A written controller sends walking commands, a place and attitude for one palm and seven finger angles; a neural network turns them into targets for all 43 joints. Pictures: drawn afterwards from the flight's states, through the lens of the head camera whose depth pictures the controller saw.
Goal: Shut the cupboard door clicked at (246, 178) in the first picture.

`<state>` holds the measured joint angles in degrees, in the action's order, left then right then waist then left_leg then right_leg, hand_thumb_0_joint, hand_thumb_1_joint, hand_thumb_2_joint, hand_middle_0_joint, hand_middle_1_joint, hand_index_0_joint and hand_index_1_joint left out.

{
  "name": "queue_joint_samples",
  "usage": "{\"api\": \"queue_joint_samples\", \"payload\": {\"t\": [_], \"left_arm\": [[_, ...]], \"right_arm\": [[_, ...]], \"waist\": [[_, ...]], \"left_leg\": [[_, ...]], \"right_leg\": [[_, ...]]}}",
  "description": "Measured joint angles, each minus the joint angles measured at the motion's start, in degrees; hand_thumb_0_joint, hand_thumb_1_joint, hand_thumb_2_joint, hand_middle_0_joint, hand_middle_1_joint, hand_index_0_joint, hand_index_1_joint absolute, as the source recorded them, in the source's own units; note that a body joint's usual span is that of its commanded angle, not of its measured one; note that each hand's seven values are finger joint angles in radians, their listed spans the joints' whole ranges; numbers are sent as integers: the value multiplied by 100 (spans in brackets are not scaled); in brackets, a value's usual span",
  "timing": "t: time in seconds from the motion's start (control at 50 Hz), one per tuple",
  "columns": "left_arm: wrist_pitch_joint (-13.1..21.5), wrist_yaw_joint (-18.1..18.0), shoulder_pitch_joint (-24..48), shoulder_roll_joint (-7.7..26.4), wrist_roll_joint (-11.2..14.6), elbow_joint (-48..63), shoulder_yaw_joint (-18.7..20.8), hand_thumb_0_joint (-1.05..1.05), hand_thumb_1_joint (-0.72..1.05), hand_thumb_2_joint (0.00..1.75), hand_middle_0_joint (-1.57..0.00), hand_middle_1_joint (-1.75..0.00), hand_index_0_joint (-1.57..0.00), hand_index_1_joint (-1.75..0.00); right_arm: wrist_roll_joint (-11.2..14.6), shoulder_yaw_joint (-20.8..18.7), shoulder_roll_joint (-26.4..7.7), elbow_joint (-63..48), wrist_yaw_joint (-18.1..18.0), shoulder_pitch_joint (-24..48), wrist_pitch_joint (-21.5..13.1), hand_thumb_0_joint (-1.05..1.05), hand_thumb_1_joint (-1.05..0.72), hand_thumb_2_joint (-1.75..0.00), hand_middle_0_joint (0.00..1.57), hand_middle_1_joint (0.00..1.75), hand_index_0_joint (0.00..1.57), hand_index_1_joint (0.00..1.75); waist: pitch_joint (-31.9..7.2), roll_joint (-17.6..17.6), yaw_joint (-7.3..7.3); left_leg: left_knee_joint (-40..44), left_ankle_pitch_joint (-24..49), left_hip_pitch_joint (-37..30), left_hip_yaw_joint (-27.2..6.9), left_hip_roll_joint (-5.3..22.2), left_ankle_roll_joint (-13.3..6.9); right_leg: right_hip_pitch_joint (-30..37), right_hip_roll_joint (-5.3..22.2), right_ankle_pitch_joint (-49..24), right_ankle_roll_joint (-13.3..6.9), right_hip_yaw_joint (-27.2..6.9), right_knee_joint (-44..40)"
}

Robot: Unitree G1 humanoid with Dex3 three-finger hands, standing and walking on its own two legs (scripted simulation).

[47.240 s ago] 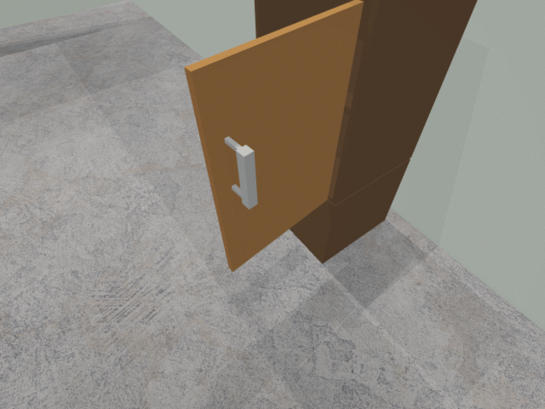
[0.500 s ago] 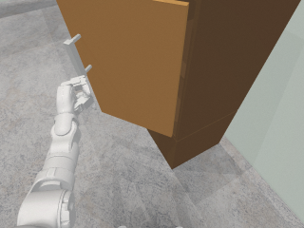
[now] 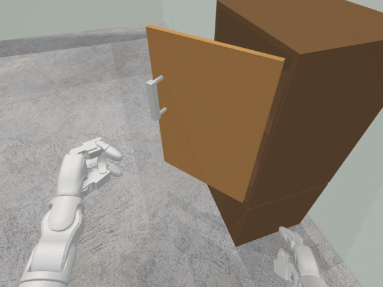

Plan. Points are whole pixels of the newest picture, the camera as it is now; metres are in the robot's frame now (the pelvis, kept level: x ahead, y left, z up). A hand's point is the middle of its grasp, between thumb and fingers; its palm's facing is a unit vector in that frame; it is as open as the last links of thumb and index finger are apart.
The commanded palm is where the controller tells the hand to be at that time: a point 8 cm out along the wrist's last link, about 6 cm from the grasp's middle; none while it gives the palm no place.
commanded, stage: draw the hand back to the body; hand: left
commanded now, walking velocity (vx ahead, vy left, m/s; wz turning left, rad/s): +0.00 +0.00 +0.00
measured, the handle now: (158, 98) +0.67 +0.18 +0.04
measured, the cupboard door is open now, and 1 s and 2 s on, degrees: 38 38 38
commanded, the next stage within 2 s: step back with the hand held close in 0.78 s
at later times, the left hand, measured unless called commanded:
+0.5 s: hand (25, 206) +0.19 +0.27 +0.17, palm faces +0.47 -0.76 -0.45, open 6.8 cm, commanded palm +0.15 +0.30 +0.18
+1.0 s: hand (49, 199) +0.21 +0.25 +0.16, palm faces +0.43 -0.78 -0.45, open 7.4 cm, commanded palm +0.15 +0.28 +0.18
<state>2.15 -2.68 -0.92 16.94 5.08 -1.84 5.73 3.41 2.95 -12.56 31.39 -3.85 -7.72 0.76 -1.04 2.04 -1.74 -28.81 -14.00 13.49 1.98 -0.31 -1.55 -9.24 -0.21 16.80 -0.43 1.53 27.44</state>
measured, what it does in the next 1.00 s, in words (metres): stands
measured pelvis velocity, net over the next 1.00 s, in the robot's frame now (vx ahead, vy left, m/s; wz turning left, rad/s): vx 0.02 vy -0.02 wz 0.02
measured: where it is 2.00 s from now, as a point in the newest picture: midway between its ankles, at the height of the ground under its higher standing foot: outside the picture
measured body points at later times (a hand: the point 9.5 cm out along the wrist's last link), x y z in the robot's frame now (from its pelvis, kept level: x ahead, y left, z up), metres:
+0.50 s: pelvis +0.01 +0.00 +0.01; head -0.01 -0.04 +0.45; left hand +0.16 +0.31 +0.19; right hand +0.20 -0.22 -0.09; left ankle +0.02 +0.10 -0.74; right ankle -0.02 -0.12 -0.74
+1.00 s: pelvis +0.02 -0.02 +0.00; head +0.01 -0.05 +0.45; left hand +0.18 +0.29 +0.18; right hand +0.21 -0.24 -0.09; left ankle +0.02 +0.10 -0.74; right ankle -0.02 -0.12 -0.74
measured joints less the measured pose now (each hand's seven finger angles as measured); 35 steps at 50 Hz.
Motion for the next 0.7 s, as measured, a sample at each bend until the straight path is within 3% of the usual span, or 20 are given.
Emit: {"api": "queue_joint_samples", "payload": {"t": [0.24,0.46,0.62,0.7], "left_arm": [[-208,-149,-1566,195,-22,1571,617,2,89,90,-66,-80,-66,-79],[6,-274,-2764,486,3,2423,1503,2,89,90,-37,-47,-37,-47],[-10,-342,-2469,170,-44,2051,1322,2,89,90,-25,-34,-25,-34],[-9,-330,-2495,178,-55,2160,1198,2,89,90,-23,-32,-23,-32]], "right_arm": [[-153,117,92,248,90,-244,-53,1,-90,-90,20,30,20,30],[-164,-112,-64,426,68,-443,-291,2,-91,-90,20,30,20,30],[-175,-199,-171,493,-21,-323,-442,2,-91,-90,20,30,20,30],[-199,-184,-119,497,-49,-300,-528,2,-91,-90,20,30,20,30]], "waist": [[149,164,-148],[52,275,-185],[161,247,-240],[124,166,-208]], "left_leg": [[488,150,-543,-9,-97,-47],[455,86,-600,-30,-56,2],[456,141,-560,-112,-31,51],[453,123,-571,-107,17,94]], "right_leg": [[559,83,-151,60,11,-502],[625,41,-90,20,27,-485],[580,10,-78,-38,108,-424],[584,-38,-67,-83,99,-424]]}}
